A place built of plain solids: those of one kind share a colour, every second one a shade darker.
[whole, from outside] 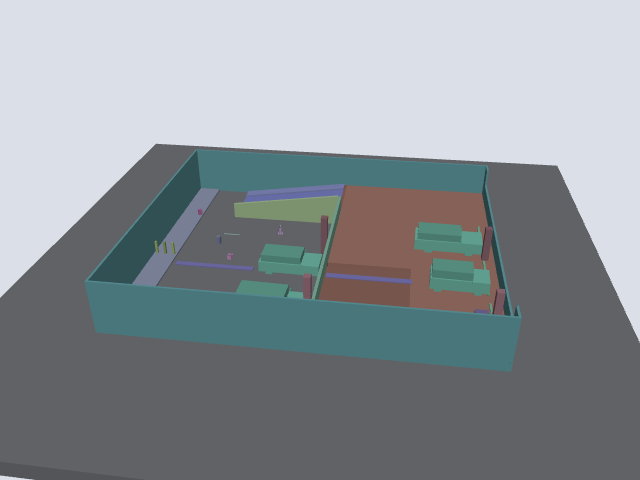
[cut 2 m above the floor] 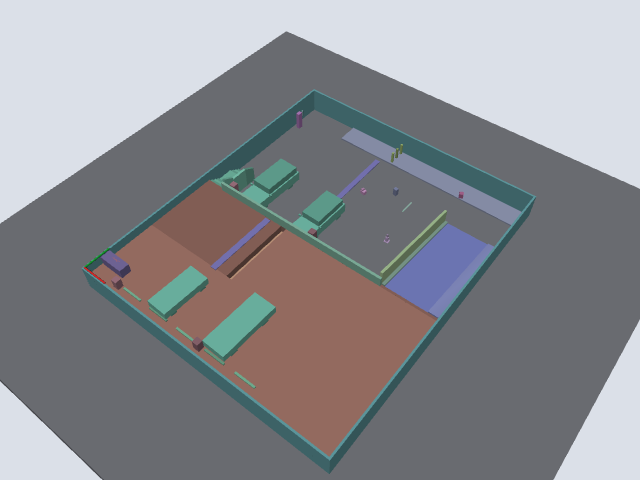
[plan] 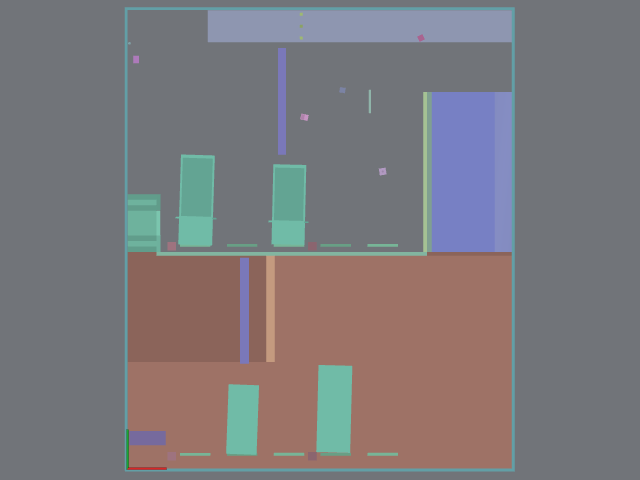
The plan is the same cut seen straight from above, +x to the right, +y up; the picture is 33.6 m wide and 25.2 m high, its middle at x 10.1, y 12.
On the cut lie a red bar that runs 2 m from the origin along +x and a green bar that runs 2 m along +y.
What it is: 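An open-sided split-level car park deck of the 2000s; 20.2 x 24.1 m, two half-decks side by side, the upper one 1.26 m above the lower, 2.40 m to the soffit over the upper one; a stair core of 8 risers of 0.158 m and treads of 0.29 m with a mid landing; a car ramp of 1 in 6.7; drive aisles of 6.21 and 6.17 m, bays of 2.46 x 4.8 m, a walkway of 1.69 m with a kerb of about 0.12 m, a stair door of 0.92 x 2.1 m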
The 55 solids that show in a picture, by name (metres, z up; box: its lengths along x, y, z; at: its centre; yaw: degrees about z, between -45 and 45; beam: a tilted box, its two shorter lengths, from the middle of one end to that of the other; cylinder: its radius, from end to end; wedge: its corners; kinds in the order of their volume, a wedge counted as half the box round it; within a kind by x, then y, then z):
{
 "upper_deck_1": {"box": [7.28, 5.59, 1.31], "at": [3.64, 8.38, 0.61]},
 "upper_deck_2": {"box": [20.17, 5.6, 1.31], "at": [10.09, 2.8, 0.61]},
 "upper_deck_3": {"box": [20.17, 0.2, 1.31], "at": [10.09, 11.27, 0.61]},
 "upper_deck_4": {"box": [12.45, 5.59, 1.31], "at": [13.95, 8.38, 0.61]},
 "wall_1": {"box": [0.15, 24.37, 3.74], "at": [-0.07, 12.04, 1.82]},
 "wall_2": {"box": [1.15, 0.15, 3.74], "at": [0.42, -0.07, 1.82]},
 "wall_3": {"box": [18.17, 0.15, 2.46], "at": [10.09, -0.07, 1.18]},
 "wall_4": {"box": [20.47, 0.15, 3.74], "at": [10.09, 24.14, 1.82]},
 "wall_5": {"box": [1.15, 0.15, 3.74], "at": [19.75, -0.07, 1.82]},
 "wall_6": {"box": [0.15, 24.37, 3.74], "at": [20.25, 12.04, 1.82]},
 "car_1": {"box": [1.78, 4.74, 0.77], "at": [3.62, 14.1, 0.56], "yaw": -1.7},
 "car_2": {"box": [1.58, 3.06, 0.56], "at": [3.64, 14.77, 1.23], "yaw": -1.7},
 "car_3": {"box": [1.6, 3.65, 0.78], "at": [6.04, 2.58, 1.83], "yaw": -2.1},
 "car_4": {"box": [1.4, 2.52, 0.56], "at": [6.05, 3.06, 2.5], "yaw": -2.1},
 "car_5": {"box": [1.74, 4.2, 0.76], "at": [8.47, 13.86, 0.56], "yaw": -1.3},
 "car_6": {"box": [1.54, 2.77, 0.51], "at": [8.48, 14.4, 1.2], "yaw": -1.3},
 "car_7": {"box": [1.78, 4.58, 0.76], "at": [10.85, 3.13, 1.82], "yaw": -1.4},
 "car_8": {"box": [1.58, 2.94, 0.51], "at": [10.87, 3.77, 2.46], "yaw": -1.4},
 "car_ramp_1": {"wedge": [[15.72, 11.37, -0.05], [15.72, 11.37, 1.26], [15.72, 19.77, -0.05], [15.72, 19.77, 0.0], [20.17, 11.37, -0.05], [20.17, 11.37, 1.26], [20.17, 19.77, -0.05], [20.17, 19.77, 0.0]]},
 "stair_step_1": {"box": [1.52, 0.34, 1.15], "at": [0.76, 11.49, 0.53]},
 "stair_step_2": {"box": [1.52, 0.63, 1.0], "at": [0.76, 11.63, 0.45]},
 "stair_step_3": {"box": [1.52, 0.91, 0.84], "at": [0.76, 11.78, 0.37]},
 "stair_step_4": {"box": [1.52, 2.22, 0.68], "at": [0.76, 12.43, 0.29]},
 "stair_step_5": {"box": [1.52, 2.51, 0.52], "at": [0.76, 12.58, 0.21]},
 "stair_step_6": {"box": [1.52, 2.8, 0.37], "at": [0.76, 12.72, 0.13]},
 "stair_step_7": {"box": [1.52, 3.09, 0.21], "at": [0.76, 12.86, 0.05]},
 "ramp_footway_1": {"wedge": [[19.27, 11.37, -0.05], [19.27, 11.37, 1.38], [19.27, 19.77, -0.05], [19.27, 19.77, 0.12], [20.17, 11.37, -0.05], [20.17, 11.37, 1.38], [20.17, 19.77, -0.05], [20.17, 19.77, 0.12]]},
 "walkway_1": {"box": [15.97, 1.69, 0.17], "at": [12.19, 23.23, 0.04]},
 "split_parapet_1": {"box": [14.2, 0.2, 1.13], "at": [8.62, 11.27, 1.78]},
 "column_1": {"box": [0.45, 0.45, 2.45], "at": [2.32, 0.65, 2.44]},
 "column_2": {"box": [0.45, 0.45, 3.71], "at": [2.32, 11.67, 1.81]},
 "column_3": {"box": [0.45, 0.45, 2.45], "at": [9.7, 0.65, 2.44]},
 "column_4": {"box": [0.45, 0.45, 3.71], "at": [9.7, 11.67, 1.81]},
 "ramp_guard_1": {"wedge": [[15.52, 11.37, -0.05], [15.52, 11.37, 2.43], [15.52, 19.77, -0.05], [15.52, 19.77, 1.17], [15.72, 11.37, -0.05], [15.72, 11.37, 2.43], [15.72, 19.77, -0.05], [15.72, 19.77, 1.17]]},
 "drain_bed_1": {"box": [0.47, 5.59, 0.76], "at": [7.5, 8.38, 0.33]},
 "bike_hold_1": {"box": [1.92, 0.76, 1.29], "at": [1.05, 1.6, 1.86]},
 "ramp_kerb_1": {"wedge": [[15.72, 11.37, -0.05], [15.72, 11.37, 1.38], [15.72, 19.77, -0.05], [15.72, 19.77, 0.12], [15.97, 11.37, -0.05], [15.97, 11.37, 1.38], [15.97, 19.77, -0.05], [15.97, 19.77, 0.12]]},
 "stair_guard_1": {"wedge": [[1.52, 11.37, -0.05], [1.52, 11.37, 2.31], [1.52, 12.23, -0.05], [1.52, 12.23, 1.84], [1.72, 11.37, -0.05], [1.72, 11.37, 2.31], [1.72, 12.23, -0.05], [1.72, 12.23, 1.84]]},
 "stair_guard_2": {"wedge": [[1.52, 13.54, -0.05], [1.52, 13.54, 1.68], [1.52, 14.41, -0.05], [1.52, 14.41, 1.21], [1.72, 13.54, -0.05], [1.72, 13.54, 1.68], [1.72, 14.41, -0.05], [1.72, 14.41, 1.21]]},
 "stair_guard_3": {"box": [0.2, 1.31, 1.73], "at": [1.62, 12.89, 0.82]},
 "hump_1": {"box": [0.47, 5.57, 0.1], "at": [6.14, 8.29, 1.26]},
 "hump_2": {"box": [0.42, 5.61, 0.12], "at": [8.1, 19.27, 0.01]},
 "wheelstop_1": {"box": [1.6, 0.15, 0.15], "at": [3.55, 0.75, 1.29]},
 "wheelstop_2": {"box": [1.6, 0.15, 0.15], "at": [3.55, 11.72, 0.03]},
 "wheelstop_3": {"box": [1.6, 0.15, 0.15], "at": [6.01, 0.75, 1.29]},
 "wheelstop_4": {"box": [1.6, 0.15, 0.15], "at": [6.01, 11.72, 0.03]},
 "wheelstop_5": {"box": [1.6, 0.15, 0.15], "at": [8.47, 0.75, 1.29]},
 "wheelstop_6": {"box": [1.6, 0.15, 0.15], "at": [8.47, 11.72, 0.03]},
 "wheelstop_7": {"box": [1.6, 0.15, 0.15], "at": [10.93, 0.75, 1.29]},
 "wheelstop_8": {"box": [1.6, 0.15, 0.15], "at": [10.93, 11.72, 0.03]},
 "wheelstop_9": {"box": [1.6, 0.15, 0.15], "at": [13.39, 0.75, 1.29]},
 "wheelstop_10": {"box": [1.6, 0.15, 0.15], "at": [13.39, 11.72, 0.03]},
 "pay_station_1": {"box": [0.3, 0.4, 1.5], "at": [0.45, 21.48, 0.7]},
 "wet_floor_sign_1": {"box": [0.31, 0.28, 0.65], "at": [11.28, 19.86, 0.27], "yaw": -7.4},
 "cable_cover_1": {"box": [0.11, 1.24, 0.08], "at": [12.72, 19.27, -0.02]}
}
